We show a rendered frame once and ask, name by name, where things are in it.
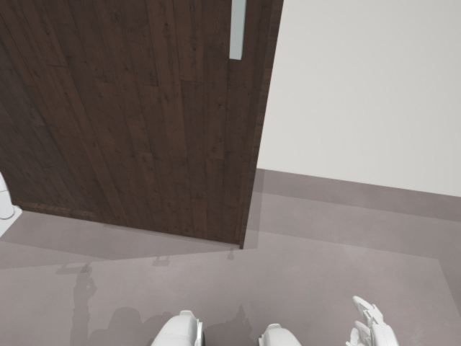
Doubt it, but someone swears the handle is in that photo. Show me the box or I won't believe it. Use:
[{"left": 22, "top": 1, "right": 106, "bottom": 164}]
[{"left": 230, "top": 0, "right": 246, "bottom": 60}]

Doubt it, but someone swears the robot left thigh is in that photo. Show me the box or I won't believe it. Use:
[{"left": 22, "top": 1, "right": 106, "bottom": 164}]
[{"left": 151, "top": 315, "right": 203, "bottom": 346}]

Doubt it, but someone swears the robot left hand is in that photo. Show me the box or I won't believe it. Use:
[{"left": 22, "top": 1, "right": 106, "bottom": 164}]
[{"left": 0, "top": 172, "right": 22, "bottom": 237}]

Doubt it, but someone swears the left robot shin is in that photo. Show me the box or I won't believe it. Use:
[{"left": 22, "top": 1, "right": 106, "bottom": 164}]
[{"left": 179, "top": 311, "right": 194, "bottom": 317}]

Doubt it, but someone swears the robot right hand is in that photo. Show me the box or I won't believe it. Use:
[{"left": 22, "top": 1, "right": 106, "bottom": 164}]
[{"left": 346, "top": 296, "right": 399, "bottom": 346}]

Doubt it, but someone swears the wardrobe door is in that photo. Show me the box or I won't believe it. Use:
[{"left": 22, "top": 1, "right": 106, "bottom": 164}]
[
  {"left": 0, "top": 0, "right": 273, "bottom": 244},
  {"left": 0, "top": 36, "right": 94, "bottom": 212}
]

